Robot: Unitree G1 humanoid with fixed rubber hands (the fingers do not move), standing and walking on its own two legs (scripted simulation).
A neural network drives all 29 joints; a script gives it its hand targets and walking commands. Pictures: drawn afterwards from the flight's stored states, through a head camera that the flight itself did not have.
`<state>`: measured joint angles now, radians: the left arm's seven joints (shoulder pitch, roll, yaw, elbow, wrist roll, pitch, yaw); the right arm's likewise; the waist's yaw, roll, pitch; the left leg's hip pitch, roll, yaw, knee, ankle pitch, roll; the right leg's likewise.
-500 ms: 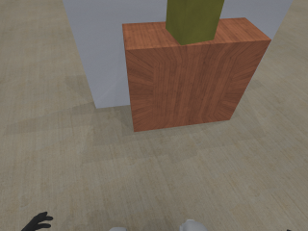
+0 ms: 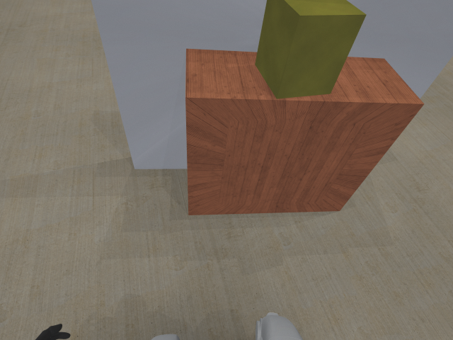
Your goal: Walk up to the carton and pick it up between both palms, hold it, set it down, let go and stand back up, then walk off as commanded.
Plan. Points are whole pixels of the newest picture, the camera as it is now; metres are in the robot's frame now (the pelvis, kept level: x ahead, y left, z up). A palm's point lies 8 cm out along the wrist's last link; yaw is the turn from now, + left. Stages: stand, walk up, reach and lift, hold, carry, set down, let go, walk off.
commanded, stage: walk up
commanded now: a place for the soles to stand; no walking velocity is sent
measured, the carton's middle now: (302, 43) +0.93 -0.21 +0.09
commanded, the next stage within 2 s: none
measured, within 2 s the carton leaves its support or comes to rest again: neither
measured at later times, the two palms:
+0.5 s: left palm (88, 305) +0.20 +0.27 -0.12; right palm (427, 296) +0.23 -0.41 -0.08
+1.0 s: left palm (147, 246) +0.31 +0.18 -0.10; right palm (427, 240) +0.37 -0.49 -0.11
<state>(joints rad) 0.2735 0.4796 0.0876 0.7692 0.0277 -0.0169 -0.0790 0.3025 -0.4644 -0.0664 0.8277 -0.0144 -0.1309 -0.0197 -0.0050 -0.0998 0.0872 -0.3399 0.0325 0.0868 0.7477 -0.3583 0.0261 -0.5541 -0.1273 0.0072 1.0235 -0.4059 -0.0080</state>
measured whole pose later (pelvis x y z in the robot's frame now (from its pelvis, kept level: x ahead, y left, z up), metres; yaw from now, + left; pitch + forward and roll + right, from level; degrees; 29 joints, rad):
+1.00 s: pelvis +0.26 -0.16 -0.02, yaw +5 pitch -3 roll -1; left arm 0.23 0.44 0.08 0.79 0.02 -0.06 -0.03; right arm 0.24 -0.47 -0.05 0.87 -0.01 -0.07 -0.01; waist 0.03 0.03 0.14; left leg -0.55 0.07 0.06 1.04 -0.45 0.03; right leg -0.42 -0.06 -0.11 0.86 -0.38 -0.01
